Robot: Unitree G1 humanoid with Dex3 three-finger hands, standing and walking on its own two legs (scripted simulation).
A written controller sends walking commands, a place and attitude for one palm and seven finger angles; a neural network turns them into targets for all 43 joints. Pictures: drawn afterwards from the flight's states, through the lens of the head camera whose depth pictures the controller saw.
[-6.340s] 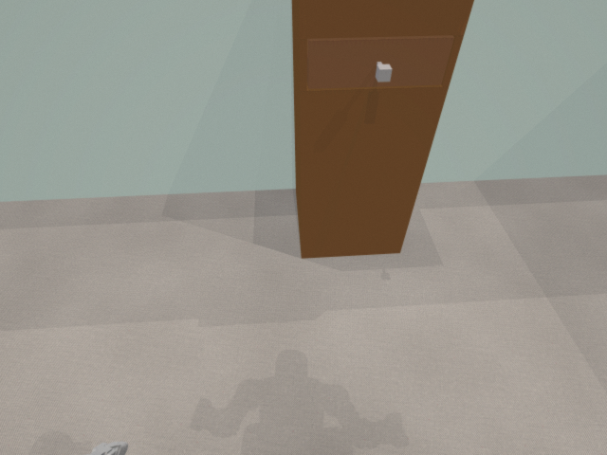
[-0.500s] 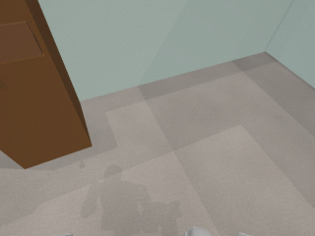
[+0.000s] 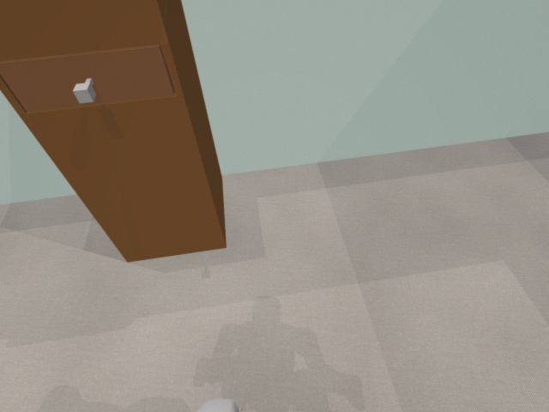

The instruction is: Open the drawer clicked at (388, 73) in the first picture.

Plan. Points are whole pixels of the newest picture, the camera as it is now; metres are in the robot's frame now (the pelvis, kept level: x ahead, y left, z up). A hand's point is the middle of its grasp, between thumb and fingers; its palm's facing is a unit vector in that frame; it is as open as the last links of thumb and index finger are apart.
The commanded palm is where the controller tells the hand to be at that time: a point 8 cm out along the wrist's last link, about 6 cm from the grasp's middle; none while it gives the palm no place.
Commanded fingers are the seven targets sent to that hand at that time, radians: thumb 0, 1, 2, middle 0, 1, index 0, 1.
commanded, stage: turn to face it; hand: left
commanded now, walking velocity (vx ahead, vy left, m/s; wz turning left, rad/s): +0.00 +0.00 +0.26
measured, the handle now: (86, 88) +0.79 +0.51 +0.06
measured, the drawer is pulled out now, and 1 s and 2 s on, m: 0.00 0.00 0.00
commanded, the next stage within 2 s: take the last steps up to it in 0.08 s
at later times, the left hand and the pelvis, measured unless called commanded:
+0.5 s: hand out of the picture +0.03 +0.25 -0.16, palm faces +0.15 -0.96 -0.22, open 7.4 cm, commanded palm none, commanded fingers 0.00 0.90 0.90 -0.20 -0.30 -0.20 -0.30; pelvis +0.01 +0.05 +0.00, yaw +7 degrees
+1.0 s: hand out of the picture +0.00 +0.21 -0.16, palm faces +0.34 -0.93 -0.16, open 7.3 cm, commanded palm none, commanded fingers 0.00 0.90 0.90 -0.20 -0.30 -0.20 -0.30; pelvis +0.12 +0.09 +0.00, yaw +13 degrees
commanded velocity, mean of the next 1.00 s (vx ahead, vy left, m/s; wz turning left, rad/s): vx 0.25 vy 0.08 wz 0.13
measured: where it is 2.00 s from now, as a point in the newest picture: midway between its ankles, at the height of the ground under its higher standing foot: (228, 386)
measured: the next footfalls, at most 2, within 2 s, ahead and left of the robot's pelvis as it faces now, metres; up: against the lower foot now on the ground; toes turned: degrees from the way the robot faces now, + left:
left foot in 0.16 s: +0.02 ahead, +0.15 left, +0.00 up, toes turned +8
right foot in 0.60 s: +0.11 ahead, -0.06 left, +0.00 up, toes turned +0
